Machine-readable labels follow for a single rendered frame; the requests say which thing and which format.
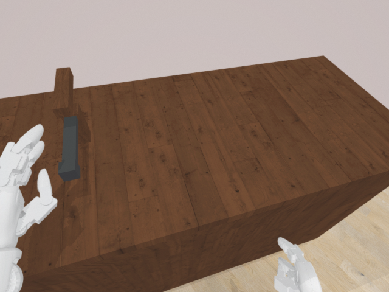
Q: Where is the left robot hand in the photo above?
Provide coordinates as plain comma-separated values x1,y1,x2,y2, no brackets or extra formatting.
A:
0,124,57,248

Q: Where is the right robot hand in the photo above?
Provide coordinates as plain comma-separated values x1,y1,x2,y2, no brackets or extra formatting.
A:
274,237,322,292

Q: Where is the counter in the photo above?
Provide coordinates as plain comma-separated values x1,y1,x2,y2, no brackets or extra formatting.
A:
0,55,389,292

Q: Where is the tap lever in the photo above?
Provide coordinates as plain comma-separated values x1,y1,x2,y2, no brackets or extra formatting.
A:
58,116,80,182

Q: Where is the robot left forearm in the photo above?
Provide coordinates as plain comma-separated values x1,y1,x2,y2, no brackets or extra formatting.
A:
0,247,23,292

